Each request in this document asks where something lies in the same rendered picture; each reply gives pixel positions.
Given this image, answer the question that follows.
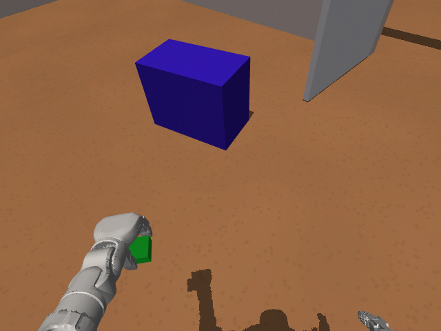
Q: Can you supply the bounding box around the right robot hand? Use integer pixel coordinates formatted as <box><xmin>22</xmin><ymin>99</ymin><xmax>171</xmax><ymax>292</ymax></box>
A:
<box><xmin>358</xmin><ymin>311</ymin><xmax>395</xmax><ymax>331</ymax></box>

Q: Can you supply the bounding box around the small box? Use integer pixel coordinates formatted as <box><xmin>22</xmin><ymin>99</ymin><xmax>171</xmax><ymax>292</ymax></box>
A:
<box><xmin>129</xmin><ymin>235</ymin><xmax>152</xmax><ymax>264</ymax></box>

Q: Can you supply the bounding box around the left robot arm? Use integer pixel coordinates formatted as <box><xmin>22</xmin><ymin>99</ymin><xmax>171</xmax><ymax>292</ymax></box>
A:
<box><xmin>37</xmin><ymin>237</ymin><xmax>127</xmax><ymax>331</ymax></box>

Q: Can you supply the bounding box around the left robot hand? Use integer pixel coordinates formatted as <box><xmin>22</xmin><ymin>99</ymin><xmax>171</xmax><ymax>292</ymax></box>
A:
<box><xmin>93</xmin><ymin>212</ymin><xmax>152</xmax><ymax>270</ymax></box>

